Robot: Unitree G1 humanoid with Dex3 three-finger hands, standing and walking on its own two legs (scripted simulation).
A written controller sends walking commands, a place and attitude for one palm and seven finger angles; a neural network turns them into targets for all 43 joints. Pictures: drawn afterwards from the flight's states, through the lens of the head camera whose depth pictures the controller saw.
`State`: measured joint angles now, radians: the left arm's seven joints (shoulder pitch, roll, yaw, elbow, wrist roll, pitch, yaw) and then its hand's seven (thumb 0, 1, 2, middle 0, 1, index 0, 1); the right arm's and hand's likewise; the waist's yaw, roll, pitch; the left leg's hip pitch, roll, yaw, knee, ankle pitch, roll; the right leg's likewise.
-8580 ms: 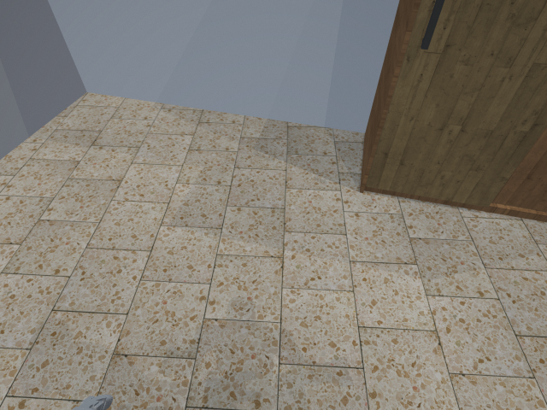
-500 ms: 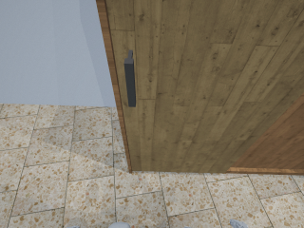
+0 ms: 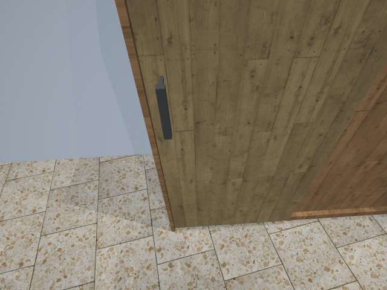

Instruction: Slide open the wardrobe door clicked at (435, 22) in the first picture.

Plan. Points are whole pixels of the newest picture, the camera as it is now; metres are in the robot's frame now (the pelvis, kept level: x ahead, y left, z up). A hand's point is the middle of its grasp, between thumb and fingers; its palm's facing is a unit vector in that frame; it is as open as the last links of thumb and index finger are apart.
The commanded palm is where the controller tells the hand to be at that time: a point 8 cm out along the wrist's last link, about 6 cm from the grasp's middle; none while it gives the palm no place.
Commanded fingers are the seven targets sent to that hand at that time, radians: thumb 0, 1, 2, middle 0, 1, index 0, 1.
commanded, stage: come to a stop and stand still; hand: left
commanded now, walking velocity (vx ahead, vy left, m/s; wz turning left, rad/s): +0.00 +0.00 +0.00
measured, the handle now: (164, 108) +0.53 +0.10 +0.09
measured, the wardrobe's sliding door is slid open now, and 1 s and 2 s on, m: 0.00 0.00 0.00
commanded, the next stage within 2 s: look again from close up in 1.04 s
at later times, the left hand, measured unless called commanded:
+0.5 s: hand out of the picture -0.05 +0.12 -0.18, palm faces +0.04 -0.99 -0.16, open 7.4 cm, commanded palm none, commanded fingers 0.00 0.90 0.90 -0.20 -0.30 -0.20 -0.30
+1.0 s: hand out of the picture +0.02 +0.20 -0.18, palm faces +0.02 -0.98 -0.21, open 7.4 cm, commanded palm none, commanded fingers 0.00 0.90 0.90 -0.20 -0.30 -0.20 -0.30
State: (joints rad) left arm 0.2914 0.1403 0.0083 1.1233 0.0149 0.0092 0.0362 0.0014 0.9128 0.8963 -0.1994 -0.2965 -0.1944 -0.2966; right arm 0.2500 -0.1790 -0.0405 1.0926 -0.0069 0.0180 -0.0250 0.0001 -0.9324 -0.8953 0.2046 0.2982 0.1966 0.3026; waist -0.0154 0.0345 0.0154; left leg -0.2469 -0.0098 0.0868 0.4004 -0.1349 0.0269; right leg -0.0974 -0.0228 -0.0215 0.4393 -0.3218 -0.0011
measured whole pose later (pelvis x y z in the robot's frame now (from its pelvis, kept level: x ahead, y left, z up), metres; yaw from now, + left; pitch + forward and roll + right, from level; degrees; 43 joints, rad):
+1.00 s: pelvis +0.00 +0.01 -0.01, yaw +0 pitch -1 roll +0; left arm 0.30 0.19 0.00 1.03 0.02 -0.02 0.04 0.00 0.91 0.90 -0.20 -0.30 -0.20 -0.30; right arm 0.24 -0.17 0.00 1.03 -0.02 -0.02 -0.02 0.01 -0.92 -0.90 0.20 0.30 0.20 0.30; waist 0.00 -0.03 0.01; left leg -0.31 -0.01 0.05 0.53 -0.21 0.04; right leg -0.13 -0.02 -0.03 0.50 -0.36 0.01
